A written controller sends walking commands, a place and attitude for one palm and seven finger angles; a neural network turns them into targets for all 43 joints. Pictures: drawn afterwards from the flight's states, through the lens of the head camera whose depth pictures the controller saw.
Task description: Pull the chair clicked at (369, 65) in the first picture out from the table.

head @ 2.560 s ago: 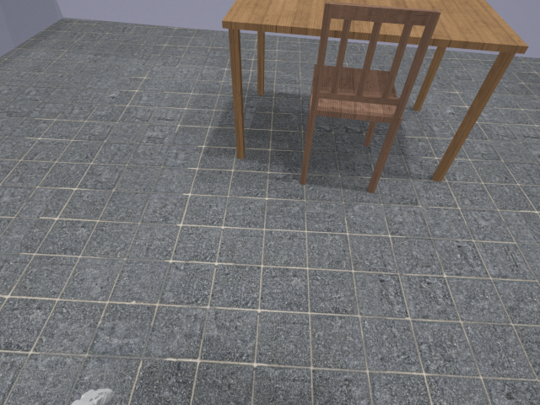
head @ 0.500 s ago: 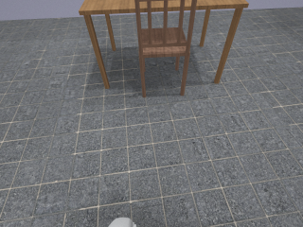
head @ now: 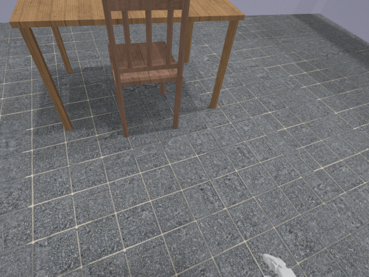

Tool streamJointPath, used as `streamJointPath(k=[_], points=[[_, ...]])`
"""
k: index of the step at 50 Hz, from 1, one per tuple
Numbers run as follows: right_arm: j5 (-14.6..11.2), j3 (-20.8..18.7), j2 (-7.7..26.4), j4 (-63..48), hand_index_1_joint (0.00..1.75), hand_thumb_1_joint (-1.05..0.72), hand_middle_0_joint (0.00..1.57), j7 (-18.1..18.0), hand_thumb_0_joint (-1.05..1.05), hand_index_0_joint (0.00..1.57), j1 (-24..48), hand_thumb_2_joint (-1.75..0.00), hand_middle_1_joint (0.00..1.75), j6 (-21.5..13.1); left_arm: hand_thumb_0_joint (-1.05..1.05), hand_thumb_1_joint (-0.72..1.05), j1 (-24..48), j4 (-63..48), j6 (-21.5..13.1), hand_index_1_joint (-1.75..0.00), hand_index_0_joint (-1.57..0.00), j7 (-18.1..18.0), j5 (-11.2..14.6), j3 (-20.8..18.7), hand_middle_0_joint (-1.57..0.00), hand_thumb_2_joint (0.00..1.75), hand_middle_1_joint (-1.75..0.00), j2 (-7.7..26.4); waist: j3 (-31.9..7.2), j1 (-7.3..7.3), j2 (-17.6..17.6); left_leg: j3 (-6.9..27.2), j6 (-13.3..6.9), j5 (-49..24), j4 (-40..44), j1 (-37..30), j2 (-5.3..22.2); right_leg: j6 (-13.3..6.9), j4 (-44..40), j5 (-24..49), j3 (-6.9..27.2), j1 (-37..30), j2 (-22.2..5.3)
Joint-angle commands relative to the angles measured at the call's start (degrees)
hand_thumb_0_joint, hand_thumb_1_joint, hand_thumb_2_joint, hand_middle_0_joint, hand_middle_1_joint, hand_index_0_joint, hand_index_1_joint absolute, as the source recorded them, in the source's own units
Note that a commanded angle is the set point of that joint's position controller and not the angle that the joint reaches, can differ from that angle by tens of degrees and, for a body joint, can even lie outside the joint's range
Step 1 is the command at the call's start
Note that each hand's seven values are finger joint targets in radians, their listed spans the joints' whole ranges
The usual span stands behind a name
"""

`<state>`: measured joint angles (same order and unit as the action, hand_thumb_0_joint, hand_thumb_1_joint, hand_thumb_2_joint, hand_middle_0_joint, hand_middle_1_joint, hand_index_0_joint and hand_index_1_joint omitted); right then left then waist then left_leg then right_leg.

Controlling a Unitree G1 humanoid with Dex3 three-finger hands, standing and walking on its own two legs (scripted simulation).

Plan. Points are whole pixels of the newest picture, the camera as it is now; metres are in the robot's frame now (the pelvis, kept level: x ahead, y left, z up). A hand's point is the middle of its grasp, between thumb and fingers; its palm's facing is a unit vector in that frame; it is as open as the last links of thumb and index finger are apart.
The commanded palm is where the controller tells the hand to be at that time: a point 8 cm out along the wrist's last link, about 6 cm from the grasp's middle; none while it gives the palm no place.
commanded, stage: walk to a spot facing it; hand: left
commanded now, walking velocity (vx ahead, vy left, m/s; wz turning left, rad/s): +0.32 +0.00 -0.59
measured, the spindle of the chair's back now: (149, 40) +1.14 +0.30 -0.07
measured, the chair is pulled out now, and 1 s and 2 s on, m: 0.00 0.00 0.00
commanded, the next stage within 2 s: turn to face it in 1.42 s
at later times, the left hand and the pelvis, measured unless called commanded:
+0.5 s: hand (153, 194) +0.37 +0.13 -0.17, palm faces -0.38 -0.92 -0.09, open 7.4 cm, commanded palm none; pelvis +0.19 +0.02 +0.00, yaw -18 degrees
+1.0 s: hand (148, 156) +0.51 +0.17 -0.18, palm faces -0.41 -0.89 -0.21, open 7.4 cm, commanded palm none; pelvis +0.44 -0.01 -0.01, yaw -31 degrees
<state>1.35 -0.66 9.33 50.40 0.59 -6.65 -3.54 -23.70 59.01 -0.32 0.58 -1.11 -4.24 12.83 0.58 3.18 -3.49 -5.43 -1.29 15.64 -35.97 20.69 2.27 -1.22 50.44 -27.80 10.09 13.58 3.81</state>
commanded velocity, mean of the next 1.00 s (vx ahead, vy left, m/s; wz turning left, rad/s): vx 0.33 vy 0.00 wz -0.51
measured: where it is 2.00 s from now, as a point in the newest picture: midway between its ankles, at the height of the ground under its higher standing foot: (206, 214)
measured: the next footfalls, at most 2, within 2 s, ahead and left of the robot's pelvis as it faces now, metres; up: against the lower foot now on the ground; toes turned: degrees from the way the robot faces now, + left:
right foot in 0.54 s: +0.30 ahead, -0.07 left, +0.00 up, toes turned -28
left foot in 0.98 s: +0.61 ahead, +0.04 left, +0.00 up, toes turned -23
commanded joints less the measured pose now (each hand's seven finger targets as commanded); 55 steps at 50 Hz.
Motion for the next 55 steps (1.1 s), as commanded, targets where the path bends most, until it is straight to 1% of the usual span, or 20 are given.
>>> streamJointPath(k=[1,6,13,19,23,25,26,27,28,29,31,34,40,45,47,48,49,50,51,55], points=[[-0.04,-2.92,9.13,0.69,0.3,-0.9,0.2,-1.71,0.0,0.2,-11.18,-0.9,0.3,-0.65,0.0,0.9,5.56,-6.69,-1.6,-0.3,-0.2,1.06,-1.03,-2.03,-0.2,0.9,-0.3,4.52,5.15,-4.33,11.24,22.56,-2.5,8.69,25.84,-11.72,20.15,0.47,23.71,8.21,-5.78,25.05,-6.97],[-0.6,-2.01,5.93,3.22,0.3,-0.9,0.2,-2.44,0.0,0.2,-13.55,-0.9,0.3,-2.14,0.0,0.9,3.8,-6.26,1.14,-0.3,-0.2,1.79,-0.94,-1.37,-0.2,0.9,-0.3,1.1,3.78,-1.22,12.89,1.75,2.58,-17.29,23.0,-11.63,14.13,1.9,23.73,17.88,-8.22,24.16,-7.48],[-0.47,-1.67,5.78,6.86,0.3,-0.9,0.2,-3.0,0.0,0.2,-20.7,-0.9,0.3,-2.47,0.0,0.9,13.58,-9.0,1.88,-0.3,-0.2,2.1,-0.97,-0.72,-0.2,0.9,-0.3,-0.2,5.94,-2.89,9.42,-3.49,2.99,-32.52,22.55,-20.98,14.63,2.13,17.58,22.31,-11.72,33.63,-7.38],[0.11,-1.48,6.49,10.06,0.3,-0.9,0.2,-3.09,0.0,0.2,-26.85,-0.9,0.3,-1.57,0.0,0.9,23.72,-10.97,0.89,-0.3,-0.2,2.46,-0.65,0.87,-0.2,0.9,-0.3,-1.18,6.88,-6.1,9.98,-9.62,0.56,-50.65,19.49,-28.58,14.43,-0.57,-3.12,18.35,-20.29,27.66,-4.73],[-0.29,-2.34,9.13,10.11,0.3,-0.9,0.2,-2.97,0.0,0.2,-26.45,-0.9,0.3,-0.83,0.0,0.9,17.44,-9.16,0.04,-0.3,-0.2,1.69,-0.79,0.31,-0.2,0.9,-0.3,0.91,1.33,-2.55,14.13,-13.37,1.08,-75.73,5.47,-30.22,15.31,-4.22,-10.73,13.08,-24.75,14.33,1.24],[-0.71,-2.51,10.18,8.56,0.3,-0.9,0.2,-2.57,0.0,0.2,-23.12,-0.9,0.3,-0.75,0.0,0.9,7.01,-6.15,-1.09,-0.3,-0.2,1.24,-1.01,-0.9,-0.2,0.9,-0.3,4.58,-3.75,2.56,15.64,-13.15,1.56,-66.65,-11.24,-20.13,15.75,-6.52,-17.62,14.23,-22.55,-4.83,0.34],[-1.57,-2.28,8.92,7.22,0.3,-0.9,0.2,-1.89,0.0,0.2,-21.44,-0.9,0.3,-0.6,0.0,0.9,-0.12,-4.2,-1.56,-0.3,-0.2,0.91,-1.01,-1.9,-0.2,0.9,-0.3,8.91,-8.98,6.21,9.19,-13.38,2.22,-41.07,-28.09,-4.93,13.83,-10.84,-20.96,20.78,-12.0,-22.77,-8.57],[-2.22,-1.85,4.69,4.46,0.3,-0.9,0.2,-1.85,0.0,0.2,-20.82,-0.9,0.3,-1.09,0.0,0.9,-5.04,-3.38,-1.99,-0.3,-0.2,-0.02,-0.18,-2.72,-0.2,0.9,-0.3,13.69,-15.84,6.11,-2.2,-9.48,4.81,16.23,-48.95,13.69,2.91,-19.63,-23.8,34.63,19.04,-34.57,-26.67],[-1.78,-2.59,6.33,2.58,0.3,-0.9,0.2,-2.2,0.0,0.2,-14.92,-0.9,0.3,-1.01,0.0,0.9,-3.33,-3.81,-1.25,-0.3,-0.2,-0.76,1.18,-3.09,-0.2,0.9,-0.3,14.97,-12.68,5.61,2.06,0.86,3.18,16.9,-53.29,19.19,3.44,-21.99,-29.83,32.47,22.14,-30.78,-28.71],[-1.3,-2.86,5.09,1.89,0.3,-0.9,0.2,-1.94,0.0,0.2,-12.76,-0.9,0.3,-0.78,0.0,0.9,0.94,-4.33,-0.91,-0.3,-0.2,-0.99,1.36,-2.57,-0.2,0.9,-0.3,12.94,-1.31,2.86,5.95,3.26,2.67,10.7,-50.7,21.25,6.21,-17.94,-32.15,31.62,14.13,-21.12,-26.83],[-0.35,-2.7,4.61,3.36,0.3,-0.9,0.2,-1.54,0.0,0.2,-14.68,-0.9,0.3,0.57,0.0,0.9,6.66,-5.2,-2.41,-0.3,-0.2,-1.08,1.11,-1.13,-0.2,0.9,-0.3,8.13,0.91,-2.5,5.45,4.44,4.16,3.72,-43.61,16.21,8.84,-9.2,-34.64,31.0,6.67,-8.04,-21.38],[0.12,-2.82,2.77,4.55,0.3,-0.9,0.2,-1.33,0.0,0.2,-17.78,-0.9,0.3,2.16,0.0,0.9,9.17,-5.56,-3.74,-0.3,-0.2,-1.3,-0.12,-0.7,-0.2,0.9,-0.3,5.28,3.72,-6.44,3.31,3.29,4.87,2.05,-34.44,9.92,8.95,-10.54,-36.51,31.14,-2.36,4.6,-16.58],[0.28,-2.48,3.15,0.7,0.3,-0.9,0.2,0.18,0.0,0.2,-6.4,-0.9,0.3,1.41,0.0,0.9,4.52,-3.56,-4.23,-0.3,-0.2,-0.48,0.04,-0.46,-0.2,0.9,-0.3,5.67,3.66,-3.29,-5.87,0.67,5.47,-6.18,-15.91,12.66,6.5,-8.81,-33.91,35.4,-3.98,-0.65,-11.22],[0.04,-2.23,4.9,-2.3,0.3,-0.9,0.2,0.47,0.0,0.2,1.78,-0.9,0.3,0.02,0.0,0.9,1.53,-3.72,-3.5,-0.3,-0.2,-0.85,-0.07,-0.98,-0.2,0.9,-0.3,8.08,0.66,-0.19,-5.28,-1.84,4.18,-2.91,-1.28,7.21,2.51,-7.83,-28.18,42.56,0.27,-9.35,-12.95],[0.16,-2.79,7.23,-0.75,0.3,-0.9,0.2,-0.37,0.0,0.2,-4.08,-0.9,0.3,-0.6,0.0,0.9,2.7,-3.97,-3.32,-0.3,-0.2,-0.9,0.2,-1.23,-0.2,0.9,-0.3,8.85,-3.42,-3.68,-2.71,-3.29,3.42,-4.59,7.17,-4.94,0.5,-6.19,-19.16,48.54,-0.37,-8.58,-11.55],[0.51,-3.71,10.53,1.67,0.3,-0.9,0.2,-1.03,0.0,0.2,-12.53,-0.9,0.3,-0.9,0.0,0.9,4.03,-4.62,-3.35,-0.3,-0.2,-0.87,0.65,-1.38,-0.2,0.9,-0.3,8.35,-8.36,-7.81,0.45,-0.27,1.94,-10.38,9.97,-21.35,3.82,-3.83,-8.68,45.05,-2.02,-0.38,-9.7],[1.44,-5.76,18.62,3.4,0.3,-0.9,0.2,-1.6,0.0,0.2,-20.37,-0.9,0.3,-1.17,0.0,0.9,2.17,-5.71,-3.28,-0.3,-0.2,-0.26,1.5,-1.04,-0.2,0.9,-0.3,4.65,-16.04,-10.26,15.85,19.74,-4.03,-18.58,8.92,-38.56,22.13,-0.38,9.0,18.88,-8.8,15.8,-2.19],[0.7,-5.35,19.6,4.26,0.3,-0.9,0.2,-1.54,0.0,0.2,-24.59,-0.9,0.3,-0.66,0.0,0.9,3.37,-6.5,-3.95,-0.3,-0.2,0.01,1.23,-0.49,-0.2,0.9,-0.3,4.39,-17.97,-11.01,19.47,29.01,-9.09,-25.46,13.73,-40.47,30.78,0.12,24.26,-5.62,-8.64,22.18,-1.19],[0.38,-4.64,16.38,3.73,0.3,-0.9,0.2,-1.42,0.0,0.2,-20.13,-0.9,0.3,-0.39,0.0,0.9,5.02,-6.28,-3.42,-0.3,-0.2,-0.12,0.83,-1.03,-0.2,0.9,-0.3,5.96,-11.75,-9.23,12.88,23.99,-9.32,-19.23,15.92,-32.77,29.94,0.05,28.67,-2.92,-6.47,24.14,-5.27],[0.15,-2.54,8.04,2.23,0.3,-0.9,0.2,-1.81,0.0,0.2,-9.27,-0.9,0.3,-0.92,0.0,0.9,7.12,-6.55,-0.47,-0.3,-0.2,1.28,-0.22,-1.0,-0.2,0.9,-0.3,2.01,2.71,-3.36,12.53,3.83,-3.6,-22.76,19.07,-10.94,21.13,2.27,25.44,7.11,-9.82,21.5,-9.73]])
